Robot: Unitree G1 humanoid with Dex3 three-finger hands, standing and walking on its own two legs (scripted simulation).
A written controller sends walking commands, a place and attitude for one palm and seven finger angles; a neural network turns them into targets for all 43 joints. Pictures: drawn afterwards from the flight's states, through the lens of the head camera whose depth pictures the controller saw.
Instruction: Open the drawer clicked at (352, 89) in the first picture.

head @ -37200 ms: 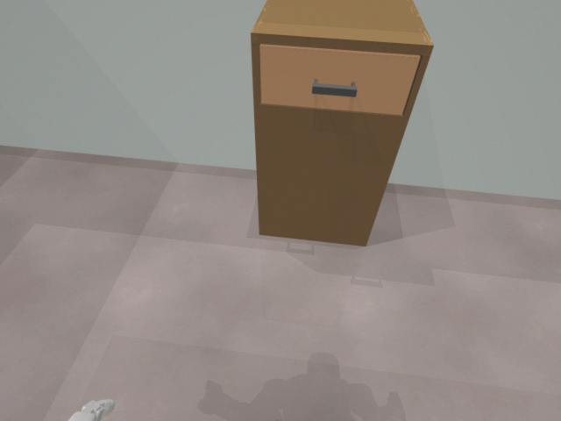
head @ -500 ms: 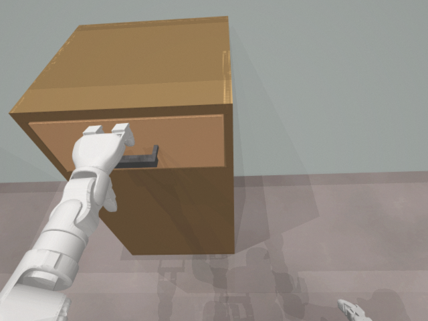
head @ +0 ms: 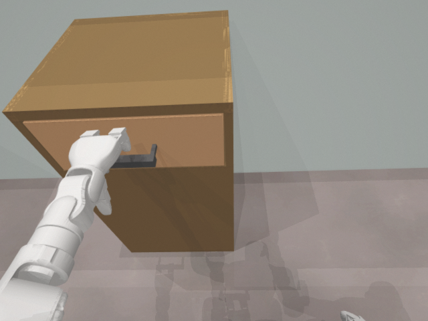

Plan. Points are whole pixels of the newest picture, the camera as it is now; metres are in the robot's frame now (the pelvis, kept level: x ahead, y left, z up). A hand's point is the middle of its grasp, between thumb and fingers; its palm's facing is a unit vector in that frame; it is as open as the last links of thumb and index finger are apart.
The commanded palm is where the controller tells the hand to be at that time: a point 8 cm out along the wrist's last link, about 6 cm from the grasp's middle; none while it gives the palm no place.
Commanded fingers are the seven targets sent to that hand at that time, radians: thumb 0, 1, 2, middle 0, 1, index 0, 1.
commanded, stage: re-aim the fingers above the handle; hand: left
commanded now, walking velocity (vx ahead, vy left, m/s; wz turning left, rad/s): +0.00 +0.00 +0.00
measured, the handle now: (130, 154) +0.47 +0.24 +0.01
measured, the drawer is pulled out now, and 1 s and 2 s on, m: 0.00 0.00 0.00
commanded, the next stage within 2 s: lower the fingers behind the handle in 0.76 s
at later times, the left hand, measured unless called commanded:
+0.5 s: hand (116, 178) +0.37 +0.23 +0.04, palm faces -0.18 -0.06 -0.98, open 13.8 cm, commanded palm +0.36 +0.24 +0.12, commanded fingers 0.00 -0.50 0.30 -0.30 -1.20 -0.30 -1.20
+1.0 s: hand (117, 187) +0.36 +0.23 +0.03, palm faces -0.23 -0.06 -0.97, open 13.8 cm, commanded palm +0.36 +0.25 +0.11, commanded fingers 0.00 -0.50 0.30 -0.30 -1.20 -0.30 -1.20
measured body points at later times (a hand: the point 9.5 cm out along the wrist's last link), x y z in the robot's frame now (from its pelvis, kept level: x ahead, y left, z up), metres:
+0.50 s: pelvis +0.00 +0.00 +0.00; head +0.04 -0.02 +0.45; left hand +0.38 +0.24 +0.10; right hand +0.14 -0.24 -0.13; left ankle -0.04 +0.11 -0.73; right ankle +0.02 -0.11 -0.73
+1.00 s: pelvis -0.01 +0.00 +0.00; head +0.03 -0.02 +0.45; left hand +0.36 +0.23 +0.08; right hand +0.12 -0.26 -0.13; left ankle -0.04 +0.11 -0.73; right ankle +0.02 -0.11 -0.73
